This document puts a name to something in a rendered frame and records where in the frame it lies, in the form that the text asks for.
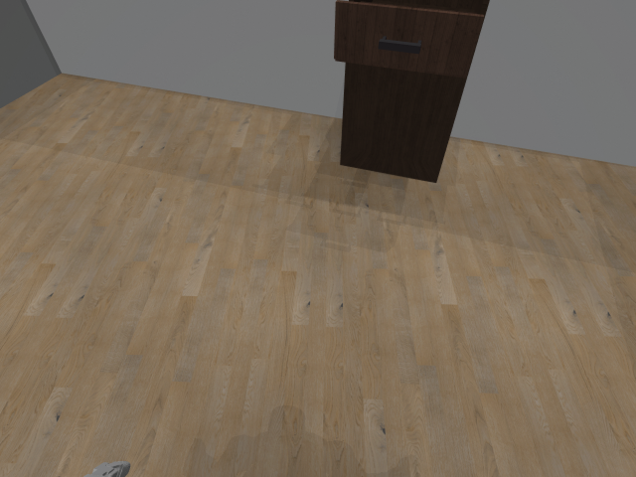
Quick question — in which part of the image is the handle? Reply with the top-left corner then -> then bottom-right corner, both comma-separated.
379,36 -> 421,54

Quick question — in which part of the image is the cabinet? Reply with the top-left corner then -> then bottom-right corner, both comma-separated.
340,0 -> 490,183

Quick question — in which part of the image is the drawer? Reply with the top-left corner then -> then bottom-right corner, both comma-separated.
334,0 -> 484,79

